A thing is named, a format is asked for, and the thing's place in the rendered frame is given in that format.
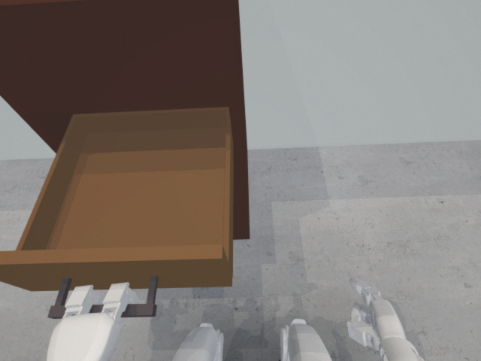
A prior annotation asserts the robot left hand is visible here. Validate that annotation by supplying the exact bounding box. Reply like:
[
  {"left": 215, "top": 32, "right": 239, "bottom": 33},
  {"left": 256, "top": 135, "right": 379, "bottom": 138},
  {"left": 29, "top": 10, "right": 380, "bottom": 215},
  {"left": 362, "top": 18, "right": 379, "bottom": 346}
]
[{"left": 47, "top": 282, "right": 139, "bottom": 361}]

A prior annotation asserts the robot right forearm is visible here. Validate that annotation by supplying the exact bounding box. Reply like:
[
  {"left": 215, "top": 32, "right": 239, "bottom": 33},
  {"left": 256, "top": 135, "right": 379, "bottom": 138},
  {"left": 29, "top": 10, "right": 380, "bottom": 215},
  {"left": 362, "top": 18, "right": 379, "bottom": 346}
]
[{"left": 379, "top": 337, "right": 424, "bottom": 361}]

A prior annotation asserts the handle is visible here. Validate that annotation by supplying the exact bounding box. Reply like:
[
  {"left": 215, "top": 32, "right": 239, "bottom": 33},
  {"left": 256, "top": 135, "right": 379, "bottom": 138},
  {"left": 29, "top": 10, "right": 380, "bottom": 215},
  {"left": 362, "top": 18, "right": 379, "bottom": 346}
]
[{"left": 48, "top": 276, "right": 159, "bottom": 319}]

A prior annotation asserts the drawer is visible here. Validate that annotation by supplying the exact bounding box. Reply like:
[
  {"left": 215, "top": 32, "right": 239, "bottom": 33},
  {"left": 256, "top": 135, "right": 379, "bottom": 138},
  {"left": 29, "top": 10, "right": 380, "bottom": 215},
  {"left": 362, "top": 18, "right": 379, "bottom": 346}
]
[{"left": 0, "top": 107, "right": 234, "bottom": 291}]

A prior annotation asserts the left robot thigh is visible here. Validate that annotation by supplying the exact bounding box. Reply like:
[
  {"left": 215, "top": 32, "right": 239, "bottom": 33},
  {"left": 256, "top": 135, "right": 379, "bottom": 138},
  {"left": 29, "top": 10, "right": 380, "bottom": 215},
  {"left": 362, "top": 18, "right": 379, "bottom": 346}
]
[{"left": 171, "top": 326, "right": 223, "bottom": 361}]

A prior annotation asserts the robot thigh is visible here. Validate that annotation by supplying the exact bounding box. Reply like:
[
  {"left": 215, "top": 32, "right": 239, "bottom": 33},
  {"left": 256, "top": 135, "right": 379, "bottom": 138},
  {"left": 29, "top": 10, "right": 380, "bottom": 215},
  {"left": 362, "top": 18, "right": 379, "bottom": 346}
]
[
  {"left": 171, "top": 326, "right": 223, "bottom": 361},
  {"left": 280, "top": 323, "right": 332, "bottom": 361}
]

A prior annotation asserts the right robot thigh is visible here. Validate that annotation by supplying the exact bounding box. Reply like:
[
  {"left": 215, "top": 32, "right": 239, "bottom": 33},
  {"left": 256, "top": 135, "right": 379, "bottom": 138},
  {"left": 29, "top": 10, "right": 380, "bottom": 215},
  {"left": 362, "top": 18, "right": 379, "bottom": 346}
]
[{"left": 280, "top": 323, "right": 332, "bottom": 361}]

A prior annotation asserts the cabinet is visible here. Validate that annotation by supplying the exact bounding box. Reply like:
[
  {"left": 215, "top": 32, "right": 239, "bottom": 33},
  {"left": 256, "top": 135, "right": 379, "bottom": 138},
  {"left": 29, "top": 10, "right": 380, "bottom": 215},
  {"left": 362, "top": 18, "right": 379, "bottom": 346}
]
[{"left": 0, "top": 0, "right": 250, "bottom": 240}]

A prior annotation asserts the robot right hand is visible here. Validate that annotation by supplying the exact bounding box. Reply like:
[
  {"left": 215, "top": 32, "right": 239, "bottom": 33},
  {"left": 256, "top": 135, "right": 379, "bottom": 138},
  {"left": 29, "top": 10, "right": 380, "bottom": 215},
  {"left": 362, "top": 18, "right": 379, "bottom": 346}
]
[{"left": 347, "top": 278, "right": 406, "bottom": 351}]

